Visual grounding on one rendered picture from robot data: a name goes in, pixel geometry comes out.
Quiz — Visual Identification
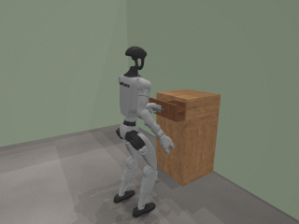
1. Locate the left robot thigh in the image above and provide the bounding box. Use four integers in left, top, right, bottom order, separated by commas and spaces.
116, 128, 138, 169

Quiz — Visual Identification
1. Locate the robot left hand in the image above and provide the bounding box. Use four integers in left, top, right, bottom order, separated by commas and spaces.
148, 103, 162, 113

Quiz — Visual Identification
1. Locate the robot right hand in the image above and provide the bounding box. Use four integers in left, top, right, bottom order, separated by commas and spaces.
159, 136, 175, 156

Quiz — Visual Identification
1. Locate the robot right upper arm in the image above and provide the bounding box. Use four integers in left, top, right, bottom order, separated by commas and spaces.
136, 77, 151, 119

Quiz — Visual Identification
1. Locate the robot torso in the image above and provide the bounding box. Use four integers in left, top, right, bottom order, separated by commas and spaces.
119, 74, 143, 142

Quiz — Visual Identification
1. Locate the robot right forearm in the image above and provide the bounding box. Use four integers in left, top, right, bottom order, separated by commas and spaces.
141, 109, 165, 140

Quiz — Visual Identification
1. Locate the cabinet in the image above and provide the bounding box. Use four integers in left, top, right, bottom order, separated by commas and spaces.
156, 89, 221, 187

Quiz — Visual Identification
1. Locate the handle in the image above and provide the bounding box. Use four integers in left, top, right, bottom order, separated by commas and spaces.
152, 107, 164, 112

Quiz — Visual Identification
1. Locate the drawer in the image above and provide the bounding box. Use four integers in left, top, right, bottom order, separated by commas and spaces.
149, 97, 186, 122

